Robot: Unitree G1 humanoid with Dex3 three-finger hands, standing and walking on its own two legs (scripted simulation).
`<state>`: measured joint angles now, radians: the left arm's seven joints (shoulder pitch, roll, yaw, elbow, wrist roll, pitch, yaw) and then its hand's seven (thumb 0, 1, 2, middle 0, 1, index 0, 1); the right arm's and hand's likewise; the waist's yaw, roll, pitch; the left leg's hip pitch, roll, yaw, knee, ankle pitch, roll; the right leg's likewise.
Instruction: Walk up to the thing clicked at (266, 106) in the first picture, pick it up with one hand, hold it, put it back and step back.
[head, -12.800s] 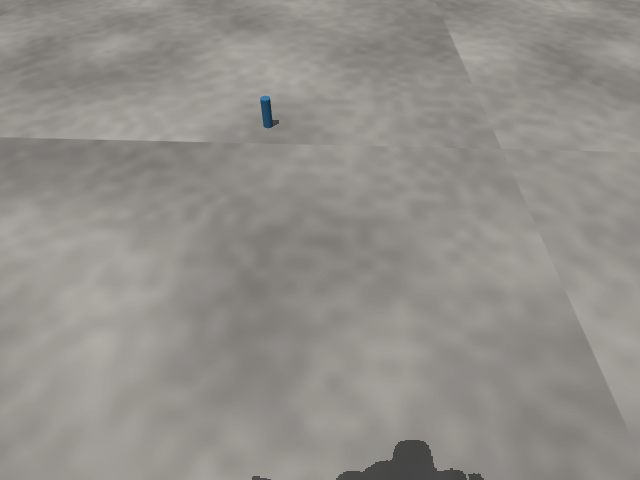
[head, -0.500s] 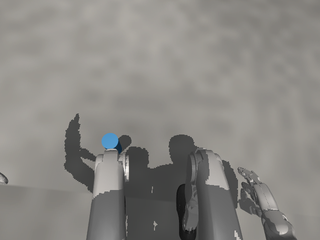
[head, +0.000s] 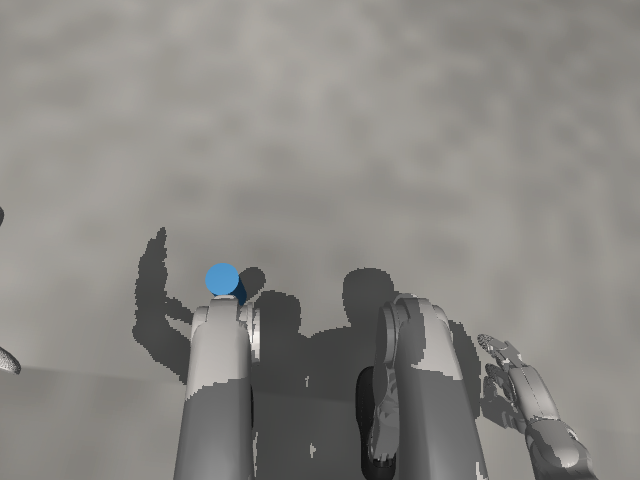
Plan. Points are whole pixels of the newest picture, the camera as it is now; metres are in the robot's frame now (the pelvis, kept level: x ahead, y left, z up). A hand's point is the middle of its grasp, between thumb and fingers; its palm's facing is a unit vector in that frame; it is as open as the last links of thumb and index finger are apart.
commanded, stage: go down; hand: left
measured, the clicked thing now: (228, 288) +0.37 +0.16 -0.31
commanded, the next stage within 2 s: none
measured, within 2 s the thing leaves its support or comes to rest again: neither
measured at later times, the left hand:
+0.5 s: hand out of the picture +0.32 +0.35 -0.01, palm faces +0.00 -0.99 -0.12, open 17.6 cm
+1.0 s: hand (1, 279) +0.32 +0.35 -0.02, palm faces -0.03 -0.99 -0.10, open 17.6 cm
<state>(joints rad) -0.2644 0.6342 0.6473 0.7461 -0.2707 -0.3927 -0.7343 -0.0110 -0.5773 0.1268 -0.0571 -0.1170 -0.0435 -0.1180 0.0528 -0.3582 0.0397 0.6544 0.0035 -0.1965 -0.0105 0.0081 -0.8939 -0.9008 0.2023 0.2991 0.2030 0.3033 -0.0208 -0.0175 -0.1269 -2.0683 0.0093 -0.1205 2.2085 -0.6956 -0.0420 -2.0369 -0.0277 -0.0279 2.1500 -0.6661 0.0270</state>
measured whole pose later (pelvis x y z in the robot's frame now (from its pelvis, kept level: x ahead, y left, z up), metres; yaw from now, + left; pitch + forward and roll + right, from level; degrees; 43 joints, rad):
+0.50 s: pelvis +0.00 +0.00 -0.01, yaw +0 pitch +31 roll -5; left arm -0.28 0.64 0.67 0.75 -0.31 -0.42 -0.77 -0.01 -0.60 0.11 -0.06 -0.10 -0.04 -0.10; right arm 0.05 -0.36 0.05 0.67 0.00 -0.20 -0.01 0.01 -0.89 -0.90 0.20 0.30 0.20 0.30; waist -0.02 -0.02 -0.13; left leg -2.09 0.01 -0.12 2.24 -0.70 -0.04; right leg -2.06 -0.03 -0.03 2.18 -0.67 0.03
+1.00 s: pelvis +0.00 +0.00 -0.01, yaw +0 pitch +31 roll -5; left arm -0.29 0.64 0.67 0.75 -0.33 -0.45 -0.82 -0.01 -0.59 0.10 -0.06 -0.10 -0.05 -0.10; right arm 0.04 -0.36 0.05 0.68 0.00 -0.21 -0.01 0.01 -0.89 -0.90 0.20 0.30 0.20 0.30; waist -0.03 -0.02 -0.12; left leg -2.10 0.00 -0.13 2.26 -0.70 -0.04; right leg -2.06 -0.03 -0.03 2.19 -0.68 0.03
